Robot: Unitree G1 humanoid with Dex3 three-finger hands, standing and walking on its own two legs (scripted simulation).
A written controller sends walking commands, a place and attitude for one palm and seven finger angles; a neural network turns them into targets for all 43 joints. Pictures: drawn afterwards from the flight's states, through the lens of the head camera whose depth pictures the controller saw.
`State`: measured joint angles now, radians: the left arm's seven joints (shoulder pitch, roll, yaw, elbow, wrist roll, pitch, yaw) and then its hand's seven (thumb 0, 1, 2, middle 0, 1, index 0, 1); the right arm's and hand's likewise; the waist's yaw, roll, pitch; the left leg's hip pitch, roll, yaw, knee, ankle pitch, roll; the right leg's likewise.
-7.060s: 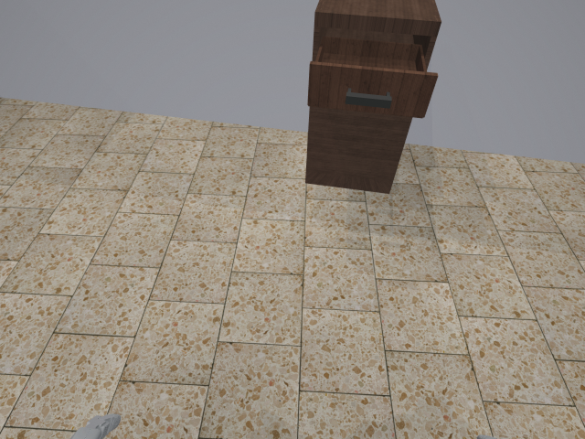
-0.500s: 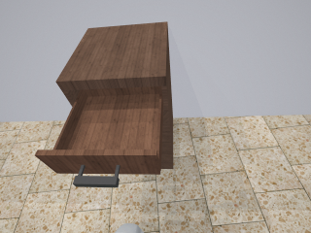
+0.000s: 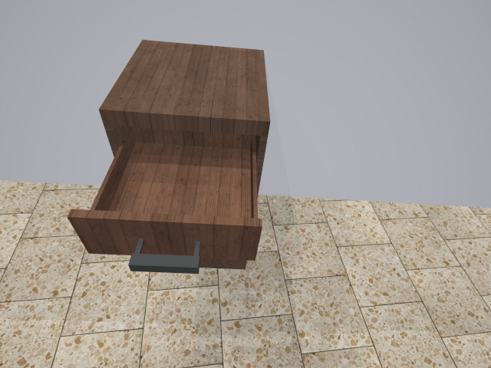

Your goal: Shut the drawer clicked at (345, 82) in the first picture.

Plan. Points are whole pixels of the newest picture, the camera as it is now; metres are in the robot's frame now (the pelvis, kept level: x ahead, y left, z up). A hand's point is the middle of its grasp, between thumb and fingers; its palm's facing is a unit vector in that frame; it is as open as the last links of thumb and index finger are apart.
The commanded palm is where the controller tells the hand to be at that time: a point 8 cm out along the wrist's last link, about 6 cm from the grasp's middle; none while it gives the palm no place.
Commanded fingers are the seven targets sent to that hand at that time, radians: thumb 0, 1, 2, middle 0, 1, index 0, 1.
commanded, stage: come to a stop and stand still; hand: left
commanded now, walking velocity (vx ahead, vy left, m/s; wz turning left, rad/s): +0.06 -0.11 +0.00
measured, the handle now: (167, 253) +0.36 +0.17 -0.09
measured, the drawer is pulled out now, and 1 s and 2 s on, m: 0.30 0.30 0.30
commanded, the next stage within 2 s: look again from close up in 0.06 s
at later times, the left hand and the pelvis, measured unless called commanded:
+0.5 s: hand out of the picture +0.07 +0.12 -0.18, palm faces +0.03 -0.96 -0.28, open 7.2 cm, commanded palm none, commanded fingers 0.00 0.90 0.90 -0.20 -0.30 -0.20 -0.30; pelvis +0.03 -0.06 -0.02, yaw +0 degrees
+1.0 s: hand out of the picture -0.03 +0.09 -0.17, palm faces +0.08 -0.98 -0.20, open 7.4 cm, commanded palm none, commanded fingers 0.00 0.90 0.90 -0.20 -0.30 -0.20 -0.30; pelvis -0.01 -0.08 -0.01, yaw +1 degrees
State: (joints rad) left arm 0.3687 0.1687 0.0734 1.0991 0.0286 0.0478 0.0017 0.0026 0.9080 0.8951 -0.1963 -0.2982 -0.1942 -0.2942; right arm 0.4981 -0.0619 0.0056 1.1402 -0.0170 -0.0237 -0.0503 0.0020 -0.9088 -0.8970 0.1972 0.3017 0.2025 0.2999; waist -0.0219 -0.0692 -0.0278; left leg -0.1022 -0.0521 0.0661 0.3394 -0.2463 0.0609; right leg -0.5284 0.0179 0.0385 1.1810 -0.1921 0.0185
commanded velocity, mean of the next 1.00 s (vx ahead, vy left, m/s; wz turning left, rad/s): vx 0.04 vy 0.02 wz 0.00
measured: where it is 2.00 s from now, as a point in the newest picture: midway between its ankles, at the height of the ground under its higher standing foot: outside the picture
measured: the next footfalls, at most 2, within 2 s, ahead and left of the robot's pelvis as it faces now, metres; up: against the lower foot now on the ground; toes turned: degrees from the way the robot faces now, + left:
right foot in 0.26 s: +0.04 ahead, -0.16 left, +0.00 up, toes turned -5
left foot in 1.52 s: +0.14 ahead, +0.11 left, +0.00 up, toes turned +7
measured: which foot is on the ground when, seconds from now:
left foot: down 0.00-1.00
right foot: up 0.00-0.24, down 0.26-1.00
